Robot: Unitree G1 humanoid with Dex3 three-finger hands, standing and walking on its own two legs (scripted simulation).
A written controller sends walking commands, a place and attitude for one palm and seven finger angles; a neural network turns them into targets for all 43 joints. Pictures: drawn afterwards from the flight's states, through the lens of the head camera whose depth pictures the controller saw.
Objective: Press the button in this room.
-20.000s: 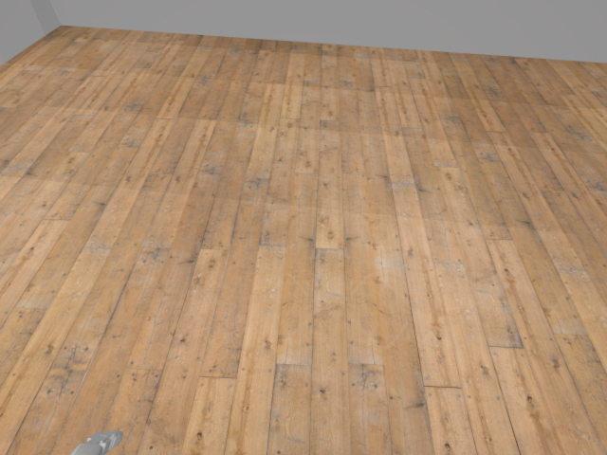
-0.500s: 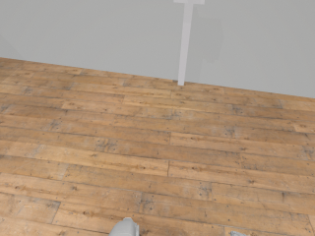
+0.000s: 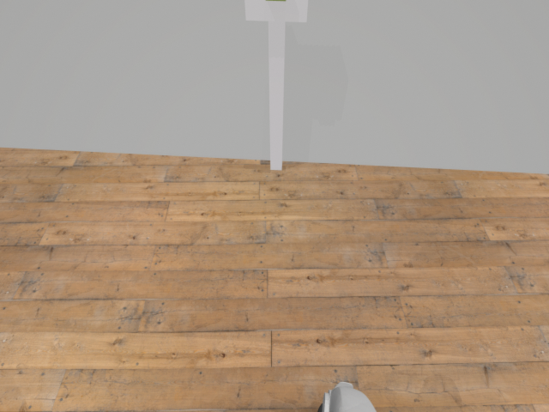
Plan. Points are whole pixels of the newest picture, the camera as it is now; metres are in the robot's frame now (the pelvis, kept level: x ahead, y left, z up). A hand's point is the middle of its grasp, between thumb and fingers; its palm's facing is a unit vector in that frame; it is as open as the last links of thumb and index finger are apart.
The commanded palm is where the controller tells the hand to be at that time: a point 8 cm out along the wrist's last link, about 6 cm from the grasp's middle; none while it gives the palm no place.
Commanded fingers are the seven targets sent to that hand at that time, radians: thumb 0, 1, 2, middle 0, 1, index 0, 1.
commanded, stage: stand and wait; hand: left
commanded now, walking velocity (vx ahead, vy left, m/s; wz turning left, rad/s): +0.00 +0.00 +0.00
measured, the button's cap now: out of the picture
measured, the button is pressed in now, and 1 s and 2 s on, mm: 0 0 0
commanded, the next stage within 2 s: turn or walk to find it in 0.42 s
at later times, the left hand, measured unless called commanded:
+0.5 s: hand (193, 388) +0.19 +0.15 -0.17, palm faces +0.09 -0.98 -0.17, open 7.2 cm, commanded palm none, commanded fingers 0.00 0.90 0.90 -0.20 -0.30 -0.20 -0.30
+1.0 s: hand out of the picture +0.14 +0.10 -0.17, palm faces +0.07 -0.99 -0.14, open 7.4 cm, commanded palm none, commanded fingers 0.00 0.90 0.90 -0.20 -0.30 -0.20 -0.30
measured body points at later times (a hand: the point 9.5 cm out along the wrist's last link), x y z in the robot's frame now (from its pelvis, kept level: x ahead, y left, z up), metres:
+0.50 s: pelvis +0.12 -0.03 +0.00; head +0.11 -0.02 +0.45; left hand +0.18 +0.20 -0.16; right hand +0.17 -0.26 -0.15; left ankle +0.14 +0.09 -0.74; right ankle +0.14 -0.13 -0.74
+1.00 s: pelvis +0.18 -0.04 +0.01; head +0.18 -0.04 +0.46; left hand +0.14 +0.16 -0.16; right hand +0.16 -0.24 -0.16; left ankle +0.14 +0.09 -0.74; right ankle +0.14 -0.13 -0.74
